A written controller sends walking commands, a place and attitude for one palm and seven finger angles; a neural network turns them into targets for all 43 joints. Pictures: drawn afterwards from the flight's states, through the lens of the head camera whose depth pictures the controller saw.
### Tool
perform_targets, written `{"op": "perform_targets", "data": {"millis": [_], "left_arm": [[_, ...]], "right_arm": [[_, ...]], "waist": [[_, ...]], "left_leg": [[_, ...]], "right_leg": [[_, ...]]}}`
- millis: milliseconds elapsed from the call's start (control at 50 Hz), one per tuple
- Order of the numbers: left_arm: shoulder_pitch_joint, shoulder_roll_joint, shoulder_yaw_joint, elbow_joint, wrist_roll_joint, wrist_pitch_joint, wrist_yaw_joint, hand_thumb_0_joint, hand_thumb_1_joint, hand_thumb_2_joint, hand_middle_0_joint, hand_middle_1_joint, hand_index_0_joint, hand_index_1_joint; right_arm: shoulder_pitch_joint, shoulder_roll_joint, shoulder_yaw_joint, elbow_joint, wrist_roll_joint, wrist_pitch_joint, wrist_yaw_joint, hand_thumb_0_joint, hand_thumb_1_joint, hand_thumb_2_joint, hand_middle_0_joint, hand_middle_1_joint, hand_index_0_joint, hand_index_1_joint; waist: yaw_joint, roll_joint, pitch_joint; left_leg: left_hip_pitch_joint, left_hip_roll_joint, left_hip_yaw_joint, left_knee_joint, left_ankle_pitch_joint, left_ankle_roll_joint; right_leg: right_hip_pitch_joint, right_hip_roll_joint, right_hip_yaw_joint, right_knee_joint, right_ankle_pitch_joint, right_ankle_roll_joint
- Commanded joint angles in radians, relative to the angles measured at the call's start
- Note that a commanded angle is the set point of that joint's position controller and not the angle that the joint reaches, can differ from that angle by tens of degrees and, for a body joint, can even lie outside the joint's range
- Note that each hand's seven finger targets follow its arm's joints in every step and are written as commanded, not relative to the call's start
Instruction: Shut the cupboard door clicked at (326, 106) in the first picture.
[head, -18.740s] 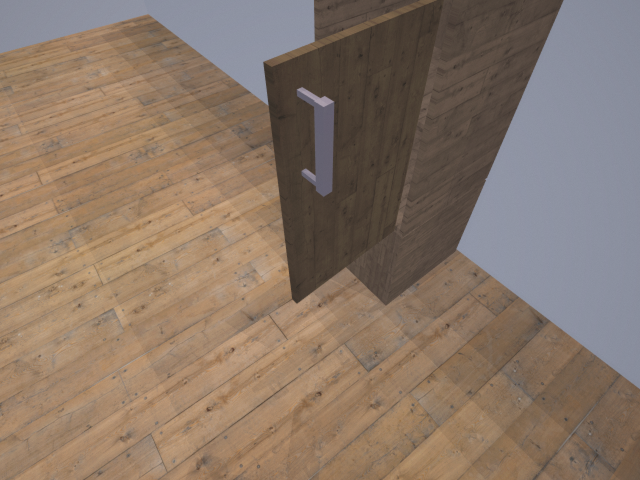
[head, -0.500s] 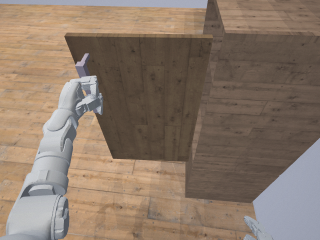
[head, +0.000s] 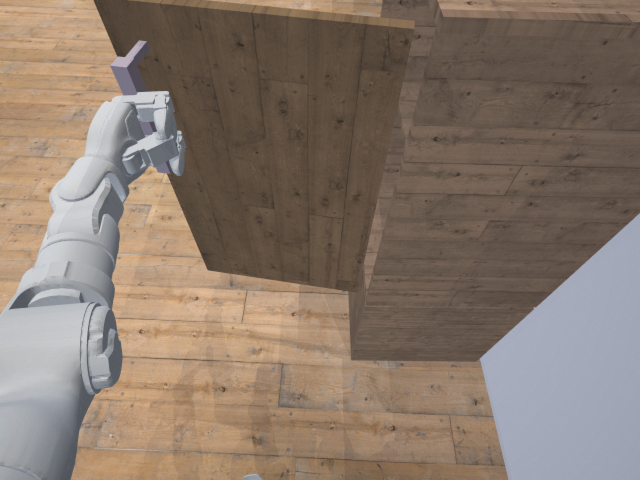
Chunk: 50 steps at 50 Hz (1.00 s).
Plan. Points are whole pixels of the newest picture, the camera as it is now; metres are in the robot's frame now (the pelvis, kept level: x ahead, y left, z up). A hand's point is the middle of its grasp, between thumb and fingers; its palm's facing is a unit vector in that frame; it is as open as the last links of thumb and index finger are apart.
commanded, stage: push the door shut along its arc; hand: left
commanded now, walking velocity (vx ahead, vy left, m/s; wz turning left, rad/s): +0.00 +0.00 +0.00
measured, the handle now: (154, 112) +0.56 +0.19 +0.14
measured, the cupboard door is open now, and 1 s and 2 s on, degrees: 81 66 58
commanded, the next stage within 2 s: pull the fist back off the door in 1.10 s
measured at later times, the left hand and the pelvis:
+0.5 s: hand (207, 111) +0.54 +0.11 +0.16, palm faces -0.33 -0.94 +0.01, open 3.1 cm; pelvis +0.01 +0.01 -0.01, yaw -1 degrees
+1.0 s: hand (237, 91) +0.57 +0.08 +0.16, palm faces -0.40 -0.92 +0.00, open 3.1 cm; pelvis +0.01 +0.00 -0.02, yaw -1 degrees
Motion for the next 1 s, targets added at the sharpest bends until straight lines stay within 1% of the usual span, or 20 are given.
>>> {"op": "perform_targets", "data": {"millis": [0,60,100,180,220,320,360,440,500,560,600,660,680,780,840,860,920,940,960,980], "left_arm": [[-0.6,0.166,0.004,-0.177,-0.003,-0.069,-0.021,0.0,0.9,0.9,-1.3,-1.5,-1.3,-1.5],[-0.64,0.212,0.04,-0.167,0.003,-0.073,-0.021,0.0,0.9,0.9,-1.3,-1.5,-1.3,-1.5],[-0.66,0.177,0.011,-0.176,0.011,-0.073,-0.026,0.0,0.9,0.9,-1.3,-1.5,-1.3,-1.5],[-0.663,0.244,0.066,-0.095,0.018,-0.057,-0.027,0.0,0.9,0.9,-1.3,-1.5,-1.3,-1.5],[-0.682,0.281,0.083,-0.073,0.034,-0.053,-0.024,0.0,0.9,0.9,-1.3,-1.5,-1.3,-1.5],[-0.729,0.284,0.065,-0.038,0.052,-0.054,-0.047,0.0,0.9,0.9,-1.3,-1.5,-1.3,-1.5],[-0.761,0.272,0.055,-0.066,0.047,-0.061,-0.058,0.0,0.9,0.9,-1.3,-1.5,-1.3,-1.5],[-0.794,0.263,0.052,-0.07,0.035,-0.054,-0.075,0.0,0.9,0.9,-1.3,-1.5,-1.3,-1.5],[-0.815,0.241,0.032,-0.048,0.044,-0.037,-0.075,0.0,0.9,0.9,-1.3,-1.5,-1.3,-1.5],[-0.853,0.294,0.061,-0.012,0.058,-0.029,-0.065,0.0,0.9,0.9,-1.3,-1.5,-1.3,-1.5],[-0.881,0.284,0.053,-0.035,0.067,-0.033,-0.061,0.0,0.9,0.9,-1.3,-1.5,-1.3,-1.5],[-0.867,0.334,0.088,-0.019,0.075,-0.037,-0.065,0.0,0.9,0.9,-1.3,-1.5,-1.3,-1.5],[-0.878,0.297,0.055,-0.006,0.079,-0.031,-0.068,0.0,0.9,0.9,-1.3,-1.5,-1.3,-1.5],[-0.948,0.292,0.034,0.033,0.096,-0.017,-0.07,0.0,0.9,0.9,-1.3,-1.5,-1.3,-1.5],[-0.966,0.24,0.011,0.007,0.078,-0.016,-0.079,0.0,0.9,0.9,-1.3,-1.5,-1.3,-1.5],[-0.989,0.272,0.027,-0.003,0.08,-0.019,-0.086,0.0,0.9,0.9,-1.3,-1.5,-1.3,-1.5],[-0.988,0.245,0.006,0.059,0.081,0.004,-0.093,0.0,0.9,0.9,-1.3,-1.5,-1.3,-1.5],[-1.01,0.229,-0.001,0.035,0.072,0.001,-0.091,0.0,0.9,0.9,-1.3,-1.5,-1.3,-1.5],[-1.035,0.258,0.008,0.013,0.079,-0.007,-0.094,0.0,0.9,0.9,-1.3,-1.5,-1.3,-1.5],[-1.026,0.231,-0.009,0.032,0.082,0.002,-0.092,0.0,0.9,0.9,-1.3,-1.5,-1.3,-1.5]], "right_arm": [[0.085,-0.164,-0.055,-0.072,-0.007,-0.04,-0.008,0.0,-0.9,-0.9,0.2,0.3,0.2,0.3],[0.112,-0.172,-0.059,-0.064,-0.013,-0.041,-0.008,0.0,-0.9,-0.9,0.2,0.3,0.2,0.3],[0.116,-0.167,-0.06,-0.066,-0.016,-0.041,-0.003,0.0,-0.9,-0.9,0.2,0.3,0.2,0.3],[0.141,-0.179,-0.059,-0.062,-0.021,-0.032,-0.003,0.0,-0.9,-0.9,0.2,0.3,0.2,0.3],[0.153,-0.181,-0.058,-0.065,-0.022,-0.026,-0.004,0.0,-0.9,-0.9,0.2,0.3,0.2,0.3],[0.175,-0.184,-0.061,-0.062,-0.026,-0.016,-0.006,0.0,-0.9,-0.9,0.2,0.3,0.2,0.3],[0.178,-0.183,-0.062,-0.061,-0.031,-0.016,-0.007,0.0,-0.9,-0.9,0.2,0.3,0.2,0.3],[0.2,-0.186,-0.065,-0.049,-0.035,-0.012,-0.011,0.0,-0.9,-0.9,0.2,0.3,0.2,0.3],[0.199,-0.186,-0.066,-0.04,-0.038,-0.007,-0.007,0.0,-0.9,-0.9,0.2,0.3,0.2,0.3],[0.212,-0.192,-0.062,-0.032,-0.04,0.0,-0.014,0.0,-0.9,-0.9,0.2,0.3,0.2,0.3],[0.216,-0.189,-0.064,-0.035,-0.046,0.0,-0.01,0.0,-0.9,-0.9,0.2,0.3,0.2,0.3],[0.223,-0.191,-0.063,-0.038,-0.047,0.007,-0.012,0.0,-0.9,-0.9,0.2,0.3,0.2,0.3],[0.218,-0.187,-0.061,-0.037,-0.049,0.009,-0.01,0.0,-0.9,-0.9,0.2,0.3,0.2,0.3],[0.237,-0.191,-0.062,-0.019,-0.052,0.022,-0.016,0.0,-0.9,-0.9,0.2,0.3,0.2,0.3],[0.243,-0.189,-0.066,-0.013,-0.056,0.019,-0.014,0.0,-0.9,-0.9,0.2,0.3,0.2,0.3],[0.245,-0.196,-0.069,-0.009,-0.056,0.018,-0.013,0.0,-0.9,-0.9,0.2,0.3,0.2,0.3],[0.235,-0.192,-0.064,0.004,-0.057,0.021,-0.014,0.0,-0.9,-0.9,0.2,0.3,0.2,0.3],[0.244,-0.191,-0.063,0.012,-0.058,0.019,-0.016,0.0,-0.9,-0.9,0.2,0.3,0.2,0.3],[0.249,-0.198,-0.067,0.014,-0.059,0.017,-0.015,0.0,-0.9,-0.9,0.2,0.3,0.2,0.3],[0.236,-0.192,-0.065,0.019,-0.06,0.019,-0.012,0.0,-0.9,-0.9,0.2,0.3,0.2,0.3]], "waist": [[-0.06,0.042,-0.364],[-0.064,0.029,-0.408],[-0.066,0.086,-0.428],[-0.074,0.019,-0.404],[-0.076,0.03,-0.398],[-0.095,0.026,-0.424],[-0.095,0.082,-0.472],[-0.11,0.068,-0.509],[-0.117,0.081,-0.475],[-0.132,0.057,-0.455],[-0.129,0.101,-0.496],[-0.122,0.084,-0.534],[-0.13,0.092,-0.515],[-0.163,0.073,-0.486],[-0.168,0.095,-0.538],[-0.168,0.109,-0.556],[-0.178,0.07,-0.507],[-0.188,0.085,-0.514],[-0.183,0.107,-0.549],[-0.182,0.119,-0.541]], "left_leg": [[0.353,-0.014,-0.07,-0.041,0.189,0.023],[0.352,-0.012,-0.077,-0.026,0.229,0.026],[0.379,-0.011,-0.076,-0.017,0.251,0.02],[0.315,-0.01,-0.074,-0.006,0.236,0.025],[0.285,-0.01,-0.071,0.0,0.232,0.025],[0.282,-0.01,-0.074,0.027,0.253,0.025],[0.333,-0.01,-0.079,0.04,0.304,0.023],[0.359,-0.009,-0.084,0.057,0.359,0.028],[0.343,-0.008,-0.087,0.064,0.332,0.025],[0.307,-0.008,-0.084,0.072,0.329,0.03],[0.329,-0.011,-0.087,0.079,0.345,0.027],[0.325,-0.013,-0.084,0.092,0.387,0.029],[0.313,-0.014,-0.082,0.093,0.378,0.03],[0.276,-0.013,-0.077,0.11,0.351,0.035],[0.327,-0.016,-0.075,0.124,0.396,0.038],[0.333,-0.014,-0.08,0.128,0.401,0.036],[0.275,-0.019,-0.072,0.137,0.358,0.041],[0.292,-0.018,-0.068,0.137,0.377,0.043],[0.31,-0.017,-0.072,0.145,0.396,0.04],[0.304,-0.02,-0.072,0.152,0.393,0.04]], "right_leg": [[-0.106,0.024,0.017,-0.089,0.239,-0.011],[-0.103,0.027,0.017,-0.073,0.269,-0.011],[-0.13,0.027,0.015,-0.066,0.275,-0.012],[-0.132,0.032,0.015,-0.06,0.274,-0.009],[-0.134,0.031,0.019,-0.053,0.278,-0.008],[-0.158,0.035,0.017,-0.037,0.295,-0.007],[-0.178,0.038,0.014,-0.027,0.316,-0.01],[-0.186,0.044,0.006,-0.016,0.344,-0.012],[-0.227,0.045,0.004,-0.02,0.32,-0.009],[-0.233,0.045,0.007,-0.014,0.327,-0.007],[-0.236,0.045,0.007,-0.007,0.332,-0.009],[-0.207,0.048,0.008,0.008,0.375,-0.009],[-0.221,0.048,0.007,0.008,0.372,-0.009],[-0.249,0.05,0.005,0.01,0.364,-0.005],[-0.255,0.056,-0.003,0.021,0.386,-0.01],[-0.264,0.057,0.002,0.023,0.389,-0.007],[-0.265,0.058,0.0,0.02,0.383,-0.007],[-0.268,0.06,-0.007,0.026,0.393,-0.008],[-0.277,0.061,-0.001,0.032,0.403,-0.006],[-0.287,0.061,-0.003,0.034,0.397,-0.01]]}}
